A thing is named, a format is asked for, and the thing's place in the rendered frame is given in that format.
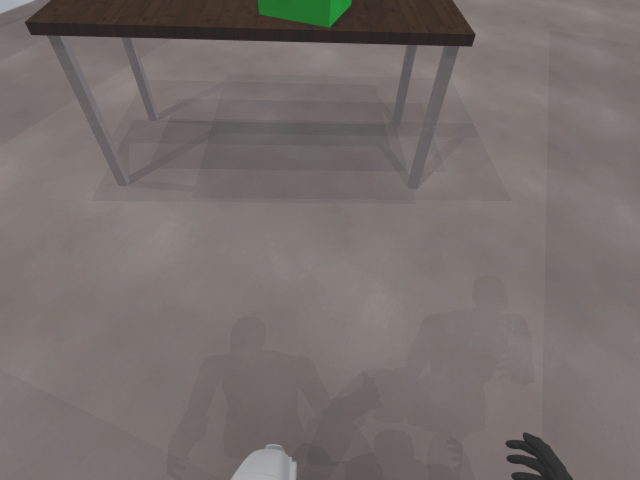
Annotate right robot hand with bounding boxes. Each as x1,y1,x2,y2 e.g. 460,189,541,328
506,432,573,480

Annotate robot left shin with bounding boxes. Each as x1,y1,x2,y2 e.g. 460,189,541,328
265,444,285,453

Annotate table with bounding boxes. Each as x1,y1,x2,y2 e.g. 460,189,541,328
25,0,476,189

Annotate robot left thigh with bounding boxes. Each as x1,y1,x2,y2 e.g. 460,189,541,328
231,449,297,480

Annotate carton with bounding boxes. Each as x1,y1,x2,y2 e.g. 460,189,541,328
258,0,352,28

